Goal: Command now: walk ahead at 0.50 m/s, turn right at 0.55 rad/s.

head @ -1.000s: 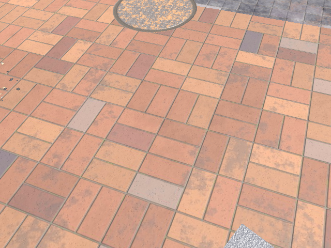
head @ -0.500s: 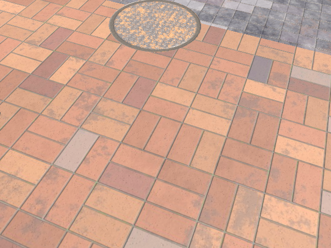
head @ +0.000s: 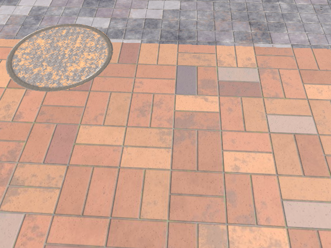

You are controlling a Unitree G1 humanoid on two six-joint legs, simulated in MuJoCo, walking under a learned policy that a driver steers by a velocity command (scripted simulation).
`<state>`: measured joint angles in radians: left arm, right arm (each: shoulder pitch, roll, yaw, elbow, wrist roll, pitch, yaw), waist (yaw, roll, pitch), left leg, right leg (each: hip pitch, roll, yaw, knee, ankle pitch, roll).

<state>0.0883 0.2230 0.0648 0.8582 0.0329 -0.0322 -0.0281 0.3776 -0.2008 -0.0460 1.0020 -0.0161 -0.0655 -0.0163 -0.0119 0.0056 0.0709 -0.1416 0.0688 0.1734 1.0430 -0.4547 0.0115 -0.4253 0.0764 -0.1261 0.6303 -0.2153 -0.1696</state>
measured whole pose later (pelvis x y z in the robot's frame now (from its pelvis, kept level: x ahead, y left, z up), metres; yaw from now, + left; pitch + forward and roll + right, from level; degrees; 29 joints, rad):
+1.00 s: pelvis +0.56 -0.02 +0.02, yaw +9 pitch +2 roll +1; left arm 0.00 0.25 0.00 0.71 0.03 -0.07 -0.02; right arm 0.46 -0.27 -0.08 0.89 -0.02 -0.04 0.00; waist -0.11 -0.02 0.03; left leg -0.01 -0.13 -0.22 0.38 -0.38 0.08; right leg -0.50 -0.01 0.04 0.52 -0.11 0.02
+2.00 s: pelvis +1.05 +0.13 +0.02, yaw +20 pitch +1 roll +2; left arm 0.06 0.23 0.02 0.80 0.03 -0.03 -0.04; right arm 0.45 -0.23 -0.03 0.99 -0.02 -0.08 0.00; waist -0.06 -0.03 0.03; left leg 0.12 -0.08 0.06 0.18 -0.32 0.05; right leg -0.55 -0.06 -0.06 0.59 -0.08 -0.05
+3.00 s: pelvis +1.54 +0.33 +0.03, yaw +9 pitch +0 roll +1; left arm 0.12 0.22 0.05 0.91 0.03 0.00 -0.05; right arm 0.40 -0.19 -0.04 1.02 -0.02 -0.10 -0.02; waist -0.02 -0.04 0.05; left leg 0.05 -0.04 0.26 0.22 -0.27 0.06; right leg -0.64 -0.09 -0.05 0.79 -0.01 -0.06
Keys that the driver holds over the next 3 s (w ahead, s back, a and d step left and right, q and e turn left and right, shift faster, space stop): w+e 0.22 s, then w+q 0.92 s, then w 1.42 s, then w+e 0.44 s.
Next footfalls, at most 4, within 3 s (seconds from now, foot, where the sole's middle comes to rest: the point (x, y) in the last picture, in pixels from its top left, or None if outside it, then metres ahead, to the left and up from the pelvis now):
0.50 left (156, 245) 0.46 0.07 -0.75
1.02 right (196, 177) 0.75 -0.10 -0.75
1.52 left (133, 145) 0.92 0.18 -0.75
2.04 right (151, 92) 1.27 0.10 -0.75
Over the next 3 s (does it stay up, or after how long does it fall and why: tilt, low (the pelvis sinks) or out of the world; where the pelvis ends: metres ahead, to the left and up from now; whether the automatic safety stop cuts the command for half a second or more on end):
stays up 1.54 0.33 0.03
